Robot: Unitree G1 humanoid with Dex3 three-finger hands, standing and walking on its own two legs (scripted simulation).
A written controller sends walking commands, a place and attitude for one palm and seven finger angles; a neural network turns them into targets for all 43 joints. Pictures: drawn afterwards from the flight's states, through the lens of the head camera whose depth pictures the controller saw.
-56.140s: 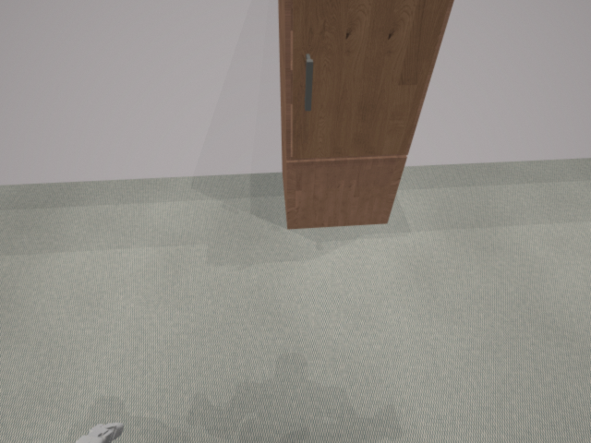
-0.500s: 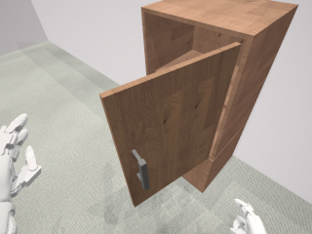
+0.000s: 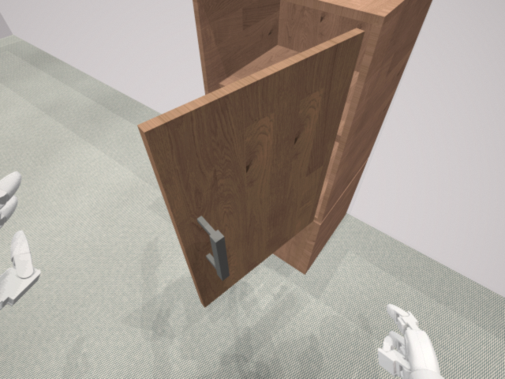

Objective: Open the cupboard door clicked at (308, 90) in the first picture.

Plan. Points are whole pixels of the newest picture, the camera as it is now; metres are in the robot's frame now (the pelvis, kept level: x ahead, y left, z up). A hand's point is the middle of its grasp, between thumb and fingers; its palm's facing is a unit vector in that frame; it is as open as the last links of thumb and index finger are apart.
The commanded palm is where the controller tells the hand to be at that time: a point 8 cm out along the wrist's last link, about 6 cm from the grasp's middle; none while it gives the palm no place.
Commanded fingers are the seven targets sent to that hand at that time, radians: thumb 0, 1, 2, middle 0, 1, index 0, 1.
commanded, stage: step back with the hand held close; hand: left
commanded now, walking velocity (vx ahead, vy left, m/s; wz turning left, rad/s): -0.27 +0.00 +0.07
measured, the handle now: (213, 250) +0.35 +0.10 -0.04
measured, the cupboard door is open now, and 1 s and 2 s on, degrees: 77 77 77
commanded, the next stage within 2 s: stop stepping back and stand still in 0.82 s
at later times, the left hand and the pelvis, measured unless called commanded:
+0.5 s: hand out of the picture +0.09 +0.28 +0.15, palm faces +0.47 -0.76 -0.45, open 7.4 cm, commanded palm +0.02 +0.32 +0.18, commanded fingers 0.00 0.90 0.90 -0.20 -0.30 -0.20 -0.30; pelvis -0.10 +0.01 -0.01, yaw +4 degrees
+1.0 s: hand out of the picture +0.00 +0.30 +0.17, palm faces +0.42 -0.82 -0.38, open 7.4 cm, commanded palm -0.04 +0.34 +0.18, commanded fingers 0.00 0.90 0.90 -0.20 -0.30 -0.20 -0.30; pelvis -0.19 +0.04 -0.02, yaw -2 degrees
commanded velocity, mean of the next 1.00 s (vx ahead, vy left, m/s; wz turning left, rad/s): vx -0.28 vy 0.00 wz -0.02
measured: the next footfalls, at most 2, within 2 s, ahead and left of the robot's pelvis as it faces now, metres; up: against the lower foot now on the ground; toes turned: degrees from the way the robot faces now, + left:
right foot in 0.86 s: -0.22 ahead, -0.09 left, +0.00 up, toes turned +2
left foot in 1.00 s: -0.08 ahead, +0.11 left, +0.00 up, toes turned -1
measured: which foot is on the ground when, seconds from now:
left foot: down 0.00-0.86, up 0.88-0.98, down 1.00-1.00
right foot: down 0.00-0.62, up 0.64-0.84, down 0.86-1.00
